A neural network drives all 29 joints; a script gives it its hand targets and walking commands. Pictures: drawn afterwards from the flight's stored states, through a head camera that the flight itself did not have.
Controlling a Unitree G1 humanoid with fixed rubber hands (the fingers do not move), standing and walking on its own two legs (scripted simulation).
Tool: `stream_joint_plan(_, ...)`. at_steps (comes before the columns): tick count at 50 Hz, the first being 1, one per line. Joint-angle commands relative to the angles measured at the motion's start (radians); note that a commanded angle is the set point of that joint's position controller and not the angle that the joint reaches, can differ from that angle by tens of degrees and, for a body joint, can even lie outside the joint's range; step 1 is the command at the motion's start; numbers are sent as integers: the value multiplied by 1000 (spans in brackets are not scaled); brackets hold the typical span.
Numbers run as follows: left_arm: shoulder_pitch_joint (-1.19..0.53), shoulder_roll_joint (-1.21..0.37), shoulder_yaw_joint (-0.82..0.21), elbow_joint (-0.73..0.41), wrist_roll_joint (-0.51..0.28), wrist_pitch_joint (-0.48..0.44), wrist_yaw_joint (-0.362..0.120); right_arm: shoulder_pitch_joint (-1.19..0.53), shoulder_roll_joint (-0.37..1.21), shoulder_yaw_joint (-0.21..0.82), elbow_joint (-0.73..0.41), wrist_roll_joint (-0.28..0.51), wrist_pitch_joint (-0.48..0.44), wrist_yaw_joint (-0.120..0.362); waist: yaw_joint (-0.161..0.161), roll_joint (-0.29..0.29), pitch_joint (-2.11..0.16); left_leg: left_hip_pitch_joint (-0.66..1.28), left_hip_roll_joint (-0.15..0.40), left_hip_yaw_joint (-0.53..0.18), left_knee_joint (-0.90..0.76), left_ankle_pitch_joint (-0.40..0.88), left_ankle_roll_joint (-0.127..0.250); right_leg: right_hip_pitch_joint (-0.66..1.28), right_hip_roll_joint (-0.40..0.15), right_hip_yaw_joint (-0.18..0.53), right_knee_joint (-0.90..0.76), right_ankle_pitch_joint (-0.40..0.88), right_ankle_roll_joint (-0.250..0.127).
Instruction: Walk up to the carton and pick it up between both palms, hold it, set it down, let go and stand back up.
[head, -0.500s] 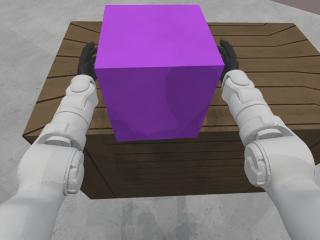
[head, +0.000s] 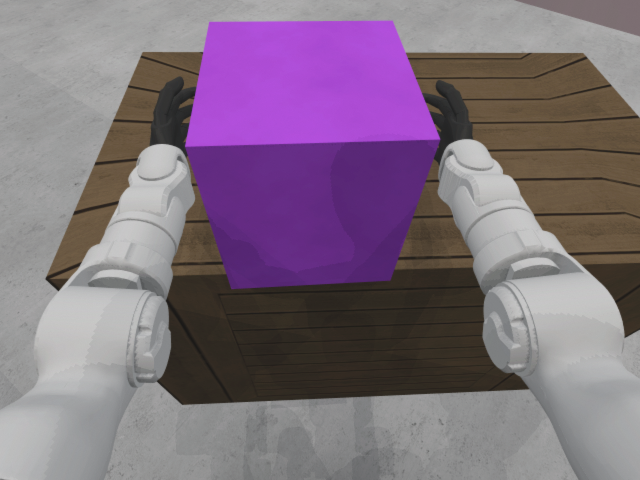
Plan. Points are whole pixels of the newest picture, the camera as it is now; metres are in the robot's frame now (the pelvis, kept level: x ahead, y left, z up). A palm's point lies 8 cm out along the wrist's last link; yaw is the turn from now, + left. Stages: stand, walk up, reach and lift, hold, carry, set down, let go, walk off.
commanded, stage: reach and lift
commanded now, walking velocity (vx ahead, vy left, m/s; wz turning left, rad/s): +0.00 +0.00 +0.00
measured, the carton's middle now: (307, 162) +0.51 +0.02 +0.10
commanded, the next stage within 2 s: none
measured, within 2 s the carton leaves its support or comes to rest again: leaves its support in 1.62 s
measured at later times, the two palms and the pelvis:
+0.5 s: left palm (171, 152) +0.47 +0.18 +0.15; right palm (442, 157) +0.47 -0.14 +0.15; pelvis +0.02 +0.00 +0.01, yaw +4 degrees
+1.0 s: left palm (171, 156) +0.47 +0.18 +0.15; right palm (439, 160) +0.47 -0.14 +0.14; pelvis +0.04 +0.00 +0.01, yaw +5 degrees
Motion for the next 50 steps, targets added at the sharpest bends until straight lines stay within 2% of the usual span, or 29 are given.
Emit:
stream_joint_plan(1, -549, 53, 17, -166, 31, -44, -32, -496, -68, -50, -239, -69, -43, -4, -14, 30, -713, 463, 12, -9, 47, 323, -25, 228, -38, -15, 23, 340, 51)
stream_joint_plan(5, -552, 34, 46, -188, 79, -36, -34, -497, -58, -123, -269, -147, -44, -16, -27, 43, -758, 468, 4, -5, 39, 332, -31, 247, -33, -23, 20, 363, 46)
stream_joint_plan(9, -549, -56, 107, -195, 152, -31, -62, -472, 64, -174, -275, -227, -34, 1, -37, 25, -724, 446, -4, -5, 13, 333, -23, 319, -35, -31, 13, 406, 45)
stream_joint_plan(12, -557, -151, 206, -213, 269, -32, -113, -461, 209, -254, -307, -355, -34, 43, -31, 16, -700, 411, -18, -5, -38, 301, -8, 413, -40, -34, 0, 438, 49)
stream_joint_plan(14, -548, -320, 264, -201, 377, -23, -172, -434, 410, -297, -311, -474, -29, 97, -31, 18, -638, 385, -27, -13, -85, 272, 5, 500, -48, -40, -16, 469, 52)
stream_joint_plan(15, -537, -406, 271, -201, 418, -13, -202, -409, 504, -313, -318, -533, -25, 127, -32, 27, -625, 387, -27, -19, -110, 249, 9, 546, -53, -43, -24, 475, 51)
stream_joint_plan(17, -455, -494, 274, -222, 470, 26, -235, -320, 589, -323, -358, -596, -12, 166, -35, 27, -590, 426, -22, -29, -137, 256, 10, 618, -54, -49, -31, 513, 51)
stream_joint_plan(19, -394, -497, 287, -257, 501, 76, -244, -266, 591, -337, -408, -614, 13, 184, -29, 32, -512, 457, -18, -33, -151, 246, 7, 632, -55, -56, -38, 504, 53)
stream_joint_plan(23, -323, -490, 287, -342, 522, 141, -251, -213, 566, -338, -495, -631, 30, 203, -22, 4, -386, 484, -19, -32, -153, 204, 10, 605, -49, -75, -34, 454, 68)
stream_joint_plan(26, -292, -517, 268, -385, 527, 157, -256, -186, 563, -332, -507, -639, 16, 212, -26, 9, -348, 509, -22, -33, -133, 242, 4, 590, -38, -85, -16, 500, 74)
stream_joint_plan(34, -224, -594, 186, -457, 500, 177, -263, -125, 593, -249, -488, -578, -20, 199, -49, 14, -337, 498, -28, -40, -85, 384, 2, 639, -35, -65, 30, 689, 81)
stream_joint_plan(38, -195, -610, 155, -482, 493, 190, -260, -119, 586, -219, -486, -549, -34, 193, -50, 20, -322, 493, -31, -45, -78, 403, -2, 646, -36, -60, 36, 710, 80)
stream_joint_plan(39, -131, -582, 144, -465, 473, 198, -266, -112, 568, -195, -528, -530, -35, 192, -44, -2, -288, 458, -50, -33, -40, 413, -7, 630, -43, -59, 46, 759, 80)
stream_joint_plan(40, -137, -586, 139, -475, 466, 200, -268, -110, 572, -186, -527, -520, -33, 189, -47, -11, -306, 431, -48, -43, -63, 384, 2, 656, -43, -57, 56, 769, 84)
stream_joint_plan(43, -130, -583, 135, -484, 463, 207, -268, -99, 567, -175, -521, -508, -27, 189, -47, -5, -324, 436, -43, -45, -66, 387, 2, 651, -40, -63, 59, 754, 83)
stream_joint_plan(50, -147, -604, 107, -504, 460, 203, -257, -126, 557, -184, -531, -507, -48, 191, -54, 21, -398, 534, -35, -46, -34, 438, -27, 570, -24, -81, 30, 675, 68)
